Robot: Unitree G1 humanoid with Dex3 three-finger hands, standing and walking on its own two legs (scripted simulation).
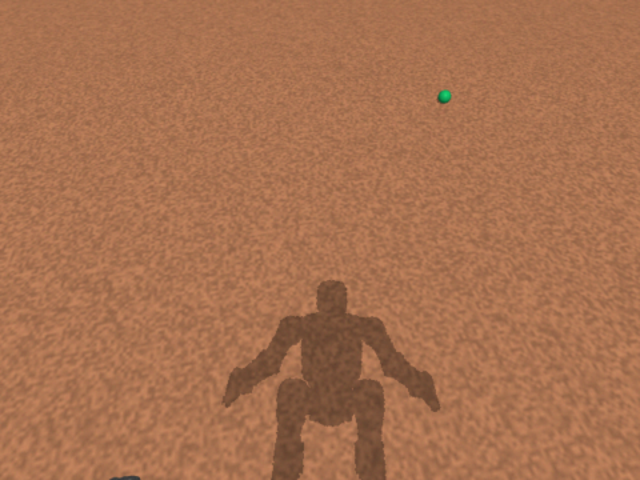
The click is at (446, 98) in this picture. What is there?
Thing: free ball
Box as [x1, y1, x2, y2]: [438, 90, 450, 102]
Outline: 443,90 439,93 438,98 441,102 446,102 450,98 450,93 447,90
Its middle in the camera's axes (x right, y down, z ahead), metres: +0.70 -0.78 +2.20
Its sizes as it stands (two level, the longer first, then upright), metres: 0.070 0.070 0.070
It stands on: the floor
